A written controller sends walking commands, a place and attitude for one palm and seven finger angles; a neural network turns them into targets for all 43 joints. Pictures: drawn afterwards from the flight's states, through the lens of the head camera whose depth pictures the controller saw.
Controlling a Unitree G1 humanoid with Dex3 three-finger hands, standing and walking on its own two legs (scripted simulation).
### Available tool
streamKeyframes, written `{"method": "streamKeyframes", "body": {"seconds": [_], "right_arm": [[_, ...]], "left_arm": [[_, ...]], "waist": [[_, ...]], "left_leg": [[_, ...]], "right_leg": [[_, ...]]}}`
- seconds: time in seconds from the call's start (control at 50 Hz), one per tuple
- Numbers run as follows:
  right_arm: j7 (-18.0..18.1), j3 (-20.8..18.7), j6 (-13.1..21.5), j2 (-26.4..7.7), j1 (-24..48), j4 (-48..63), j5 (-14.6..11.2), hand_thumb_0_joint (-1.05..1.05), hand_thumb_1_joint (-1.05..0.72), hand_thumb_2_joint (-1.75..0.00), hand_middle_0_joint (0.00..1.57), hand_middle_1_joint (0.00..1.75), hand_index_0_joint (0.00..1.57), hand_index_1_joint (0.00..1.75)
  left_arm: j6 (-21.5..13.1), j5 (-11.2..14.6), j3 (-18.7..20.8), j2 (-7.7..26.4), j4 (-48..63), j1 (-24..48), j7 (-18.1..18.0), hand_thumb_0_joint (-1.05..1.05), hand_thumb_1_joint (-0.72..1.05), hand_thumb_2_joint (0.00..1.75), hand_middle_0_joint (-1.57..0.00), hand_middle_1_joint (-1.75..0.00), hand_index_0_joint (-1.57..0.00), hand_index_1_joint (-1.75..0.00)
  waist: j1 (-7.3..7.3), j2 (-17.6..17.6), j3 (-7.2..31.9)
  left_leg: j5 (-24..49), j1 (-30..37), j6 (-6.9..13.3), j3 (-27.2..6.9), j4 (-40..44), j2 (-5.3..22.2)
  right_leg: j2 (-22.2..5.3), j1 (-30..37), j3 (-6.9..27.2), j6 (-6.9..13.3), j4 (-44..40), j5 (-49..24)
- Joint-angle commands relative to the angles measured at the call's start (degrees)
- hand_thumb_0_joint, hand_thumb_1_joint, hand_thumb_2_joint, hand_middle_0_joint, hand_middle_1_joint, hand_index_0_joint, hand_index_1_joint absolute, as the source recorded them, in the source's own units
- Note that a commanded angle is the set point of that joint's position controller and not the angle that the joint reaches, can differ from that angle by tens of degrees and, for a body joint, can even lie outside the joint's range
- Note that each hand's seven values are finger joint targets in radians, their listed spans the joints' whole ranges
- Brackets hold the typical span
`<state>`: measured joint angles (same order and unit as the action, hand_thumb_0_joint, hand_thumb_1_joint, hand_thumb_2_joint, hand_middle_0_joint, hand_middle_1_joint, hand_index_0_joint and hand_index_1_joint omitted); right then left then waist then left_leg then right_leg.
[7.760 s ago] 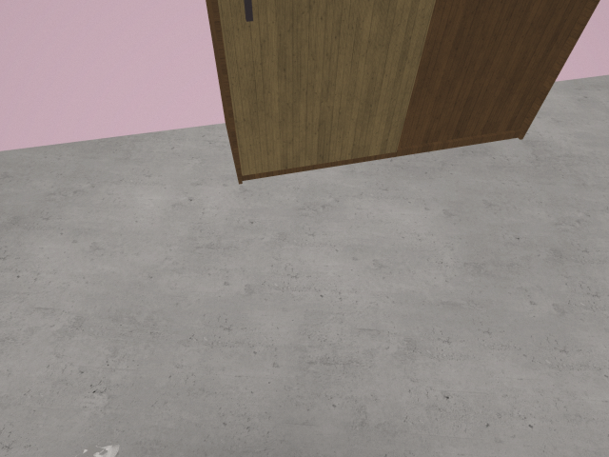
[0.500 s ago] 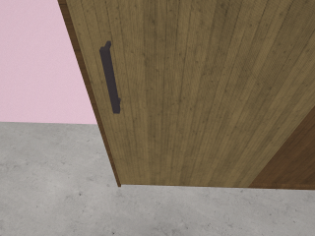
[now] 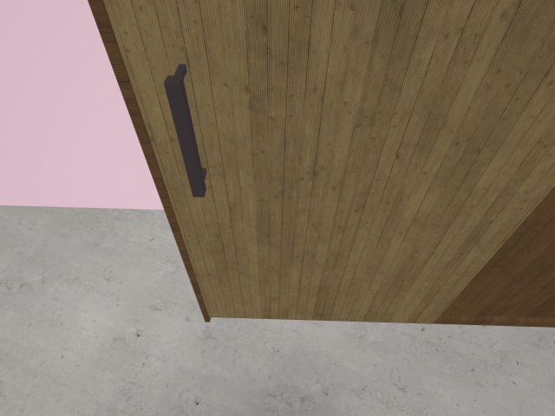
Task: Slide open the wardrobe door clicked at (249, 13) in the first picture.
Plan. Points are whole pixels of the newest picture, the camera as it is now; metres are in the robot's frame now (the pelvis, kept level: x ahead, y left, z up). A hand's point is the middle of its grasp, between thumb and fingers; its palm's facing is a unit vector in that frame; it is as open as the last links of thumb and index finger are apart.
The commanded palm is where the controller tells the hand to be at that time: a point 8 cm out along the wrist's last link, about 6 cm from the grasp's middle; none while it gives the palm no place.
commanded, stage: look again from close up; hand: left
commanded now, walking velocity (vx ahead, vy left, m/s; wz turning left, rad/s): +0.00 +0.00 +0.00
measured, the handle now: (191, 136) +0.53 +0.19 +0.12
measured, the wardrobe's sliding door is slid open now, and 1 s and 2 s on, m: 0.00 0.00 0.00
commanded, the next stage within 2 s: raise the hand with hooked fingers in 0.30 s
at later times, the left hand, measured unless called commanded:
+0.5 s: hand out of the picture +0.10 +0.20 -0.11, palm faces +0.24 -0.95 -0.21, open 7.3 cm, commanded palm +0.10 +0.23 -0.06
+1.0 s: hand (126, 373) +0.17 +0.22 -0.01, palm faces +0.11 -0.99 -0.07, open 9.7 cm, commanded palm +0.15 +0.27 +0.00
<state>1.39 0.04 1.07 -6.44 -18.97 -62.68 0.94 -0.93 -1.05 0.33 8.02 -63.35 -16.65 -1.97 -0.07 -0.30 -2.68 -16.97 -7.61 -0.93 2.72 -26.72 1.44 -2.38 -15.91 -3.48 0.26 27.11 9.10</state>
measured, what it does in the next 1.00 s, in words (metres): lowers itself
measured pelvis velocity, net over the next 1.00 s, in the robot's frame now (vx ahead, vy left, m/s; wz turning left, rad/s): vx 0.00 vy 0.00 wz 0.07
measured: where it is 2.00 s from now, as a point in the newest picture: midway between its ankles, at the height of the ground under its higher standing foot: outside the picture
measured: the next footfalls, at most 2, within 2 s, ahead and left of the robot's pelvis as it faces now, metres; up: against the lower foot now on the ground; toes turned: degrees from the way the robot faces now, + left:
none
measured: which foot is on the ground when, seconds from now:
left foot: down 0.00-1.00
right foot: down 0.00-1.00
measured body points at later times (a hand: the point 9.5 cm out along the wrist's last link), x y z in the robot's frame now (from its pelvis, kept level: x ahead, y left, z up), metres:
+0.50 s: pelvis +0.00 +0.00 +0.00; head +0.01 +0.00 +0.45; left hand +0.09 +0.25 -0.10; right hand +0.03 -0.23 -0.15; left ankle -0.03 +0.13 -0.74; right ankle +0.06 -0.12 -0.74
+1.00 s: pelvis +0.00 +0.00 -0.07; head +0.06 +0.03 +0.37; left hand +0.16 +0.27 +0.00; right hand +0.24 -0.20 -0.12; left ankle -0.03 +0.13 -0.74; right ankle +0.06 -0.12 -0.74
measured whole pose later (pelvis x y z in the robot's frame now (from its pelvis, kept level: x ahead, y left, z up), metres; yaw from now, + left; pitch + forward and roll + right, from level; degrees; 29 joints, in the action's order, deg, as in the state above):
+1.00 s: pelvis +0.00 +0.00 -0.07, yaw +4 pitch +11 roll -3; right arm 1.8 0.0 14.2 -12.6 -10.0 -28.7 -0.9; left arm -26.6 15.1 11.0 13.3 6.2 -27.4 17.1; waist -3.2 -0.3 4.5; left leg -33.7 -40.6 -1.1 -3.5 -63.6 2.0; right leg -3.3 -45.0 -7.4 0.4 58.4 23.8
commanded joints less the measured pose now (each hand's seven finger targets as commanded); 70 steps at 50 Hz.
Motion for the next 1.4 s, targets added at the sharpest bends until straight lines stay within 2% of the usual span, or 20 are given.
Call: {"method": "streamKeyframes", "body": {"seconds": [0.0,0.36,0.38,0.4,0.42,0.44,0.46,0.48,0.52,0.56,0.58,0.62,0.7,0.76,0.84,0.88,1.04,1.12,1.22,1.38], "right_arm": [[0.40,-0.94,0.53,-5.82,-4.71,0.76,-0.25,0.00,-0.90,-0.90,0.20,0.30,0.20,0.30],[0.34,-0.94,0.48,-6.86,-3.22,0.30,-0.13,0.00,-0.90,-0.90,0.20,0.30,0.20,0.30],[-0.05,-1.54,1.21,-9.44,3.85,3.82,-0.47,0.00,-0.90,-0.90,0.20,0.30,0.20,0.30],[2.62,-1.37,10.29,-18.22,5.90,24.93,-3.63,0.00,-0.90,-0.90,0.20,0.30,0.20,0.30],[4.76,0.32,14.98,-12.61,10.41,21.88,-3.94,0.00,-0.90,-0.90,0.20,0.30,0.20,0.30],[4.35,-0.55,17.60,-10.27,9.54,24.32,-3.85,0.00,-0.90,-0.90,0.20,0.30,0.20,0.30],[4.39,-0.47,18.76,-11.35,8.34,21.65,-4.70,0.00,-0.90,-0.90,0.20,0.30,0.20,0.30],[3.96,-1.51,20.14,-13.49,8.84,24.68,-4.01,0.00,-0.90,-0.90,0.20,0.30,0.20,0.30],[2.50,-3.67,21.44,-13.84,8.23,27.40,-2.55,0.00,-0.90,-0.90,0.20,0.30,0.20,0.30],[0.26,-4.49,21.53,-13.68,9.37,31.07,-1.63,0.00,-0.90,-0.90,0.20,0.30,0.20,0.30],[-0.84,-5.08,20.93,-13.92,9.98,32.80,-1.43,0.00,-0.90,-0.90,0.20,0.30,0.20,0.30],[-2.99,-6.22,19.36,-15.63,11.64,36.83,-1.12,0.00,-0.90,-0.90,0.20,0.30,0.20,0.30],[-1.19,-5.79,16.16,-14.84,13.53,44.16,-3.43,0.00,-0.90,-0.90,0.20,0.30,0.20,0.30],[0.16,-5.23,15.42,-13.42,9.94,45.82,-2.57,0.00,-0.90,-0.90,0.20,0.30,0.20,0.30],[0.74,-4.43,15.37,-13.45,6.39,42.88,-1.49,0.00,-0.90,-0.90,0.20,0.30,0.20,0.30],[0.81,-3.86,16.09,-14.00,6.41,41.55,-1.84,0.00,-0.90,-0.90,0.20,0.30,0.20,0.30],[2.12,-2.89,15.40,-13.68,9.51,42.42,-3.49,0.00,-0.90,-0.90,0.20,0.30,0.20,0.30],[1.87,-2.30,15.87,-12.70,10.01,41.88,-3.05,0.00,-0.90,-0.90,0.20,0.30,0.20,0.30],[2.00,-2.01,16.75,-14.09,8.07,41.20,-3.10,0.00,-0.90,-0.90,0.20,0.30,0.20,0.30],[3.01,-1.52,18.23,-15.00,6.32,40.27,-3.67,0.00,-0.90,-0.90,0.20,0.30,0.20,0.30]], "left_arm": [[-0.75,0.36,0.96,5.65,2.11,-2.68,-0.15,0.00,0.90,0.90,-0.20,-0.30,-0.20,-0.30],[-0.64,0.36,1.16,6.54,2.66,-1.41,-0.07,0.00,0.90,0.90,-0.20,-0.30,-0.20,-0.30],[-1.14,0.18,0.95,8.00,-0.37,-7.93,-2.30,0.00,0.90,0.90,-0.20,-0.30,-0.20,-0.30],[-14.29,12.74,7.02,20.31,89.12,40.34,-1.38,0.00,0.88,0.89,-0.20,-0.32,-0.20,-0.32],[-13.31,9.57,12.49,24.51,84.21,27.59,-4.94,0.00,0.85,0.88,-0.20,-0.33,-0.20,-0.33],[-5.75,9.38,0.85,4.47,69.09,-0.61,-5.16,0.00,0.83,0.87,-0.21,-0.34,-0.21,-0.34],[-3.64,11.42,0.79,0.75,62.35,-3.21,-5.27,0.00,0.81,0.86,-0.21,-0.36,-0.21,-0.36],[-6.97,11.83,1.10,2.52,65.89,1.71,-4.27,0.00,0.78,0.85,-0.21,-0.37,-0.21,-0.37],[-14.35,11.98,5.88,3.64,58.51,-9.15,-0.63,0.00,0.74,0.83,-0.21,-0.40,-0.21,-0.40],[-23.20,13.81,4.60,-0.33,54.67,-18.02,6.13,0.00,0.69,0.81,-0.22,-0.43,-0.22,-0.43],[-27.91,14.97,6.15,0.27,54.65,-21.08,9.85,0.00,0.67,0.80,-0.22,-0.45,-0.22,-0.45],[-35.07,15.83,11.55,5.85,53.12,-22.61,17.51,0.00,0.62,0.78,-0.22,-0.48,-0.22,-0.48],[-29.85,18.52,13.69,8.07,62.88,-17.37,19.95,0.00,0.53,0.74,-0.23,-0.54,-0.23,-0.54],[-29.93,18.16,15.25,10.58,78.08,-10.37,16.23,0.00,0.46,0.71,-0.23,-0.58,-0.23,-0.58],[-34.25,15.73,12.25,11.10,88.86,-3.09,14.75,0.00,0.36,0.67,-0.24,-0.64,-0.24,-0.64],[-33.72,15.94,9.34,9.63,86.70,-2.53,17.24,0.00,0.32,0.65,-0.24,-0.68,-0.24,-0.68],[-16.51,20.21,19.39,14.98,80.57,-9.60,22.61,0.00,0.13,0.57,-0.25,-0.80,-0.25,-0.80],[-15.78,21.52,21.55,15.15,81.25,-9.20,19.75,0.00,0.04,0.53,-0.26,-0.86,-0.26,-0.86],[-16.99,20.56,20.28,15.62,80.04,-5.15,19.61,0.00,-0.08,0.48,-0.27,-0.93,-0.27,-0.93],[-16.11,21.20,22.90,20.03,82.00,1.18,21.26,0.00,-0.27,0.40,-0.28,-1.05,-0.28,-1.05]], "waist": [[0.20,-0.62,-2.73],[0.12,0.37,-2.54],[-2.82,-0.12,0.44],[4.18,10.94,27.49],[1.03,15.34,20.69],[0.54,11.15,12.62],[1.33,1.96,4.15],[2.97,-1.82,-1.96],[0.14,-8.80,-1.88],[-1.74,-14.58,1.75],[-2.51,-14.61,3.36],[-2.53,-6.51,4.40],[-3.36,-5.66,9.08],[-2.57,3.84,15.97],[1.54,6.37,20.66],[3.33,7.71,18.43],[-1.73,2.95,23.29],[-2.54,0.44,19.49],[-0.91,0.63,15.88],[-1.33,6.84,18.21]], "left_leg": [[2.08,-8.35,1.75,-3.50,7.17,3.42],[3.36,-7.08,1.56,-3.68,8.37,3.98],[8.33,-6.27,0.51,0.14,-1.84,5.45],[8.61,2.38,1.35,-1.91,5.74,-1.69],[5.56,0.98,1.19,1.57,5.64,-1.58],[1.30,-7.24,0.77,-0.81,7.11,-1.06],[-3.00,-11.32,0.40,-2.36,5.57,-1.28],[-6.11,-14.49,0.91,-3.74,2.96,-1.45],[-7.45,-19.82,0.43,-2.36,-3.05,-2.45],[-7.68,-27.03,-0.36,-0.82,-9.52,-2.68],[-7.53,-29.84,-0.67,-0.18,-12.64,-2.93],[-6.96,-31.49,-0.82,0.15,-18.11,-3.68],[-10.44,-37.34,1.14,0.93,-20.22,-4.64],[-4.31,-33.59,1.45,-0.75,-22.00,-3.43],[4.76,-29.74,1.77,-3.17,-26.08,-1.90],[4.18,-30.11,1.72,-3.70,-26.91,-1.72],[7.59,-29.06,1.02,-4.46,-20.85,-1.97],[10.17,-28.78,0.39,-5.17,-18.64,-1.79],[6.45,-27.77,0.44,-4.90,-16.73,-1.53],[11.21,-20.78,0.34,-4.75,-13.87,-1.41]], "right_leg": [[-4.46,5.28,6.38,1.75,-5.34,0.45],[-4.25,6.36,6.08,1.70,-5.72,-1.22],[-6.87,6.67,7.06,1.38,-0.19,-24.59],[-1.65,14.43,4.98,0.96,-0.26,-9.25],[1.31,11.53,4.74,1.79,2.74,-0.31],[1.35,6.96,-0.56,1.74,2.35,5.85],[1.12,1.91,-1.42,0.30,0.40,7.90],[0.67,-3.30,-1.02,-0.52,-0.35,13.06],[0.43,-8.08,-0.88,-0.25,1.61,20.72],[0.64,-11.26,-0.23,-0.24,7.47,24.18],[0.63,-11.64,0.68,0.09,9.71,24.44],[-0.16,-12.24,3.38,1.71,12.89,21.71],[-0.45,-13.94,5.64,0.62,14.34,25.44],[0.25,-13.90,4.85,0.93,18.89,16.99],[1.97,-16.95,1.75,1.15,24.85,2.01],[1.95,-19.23,0.89,0.81,24.60,2.28],[1.69,-8.10,-0.94,0.65,21.11,-0.16],[2.13,-7.22,-2.28,0.78,20.60,-1.98],[2.07,-9.32,-2.20,0.58,18.41,2.72],[1.75,-5.40,-1.95,0.73,15.66,-1.73]]}}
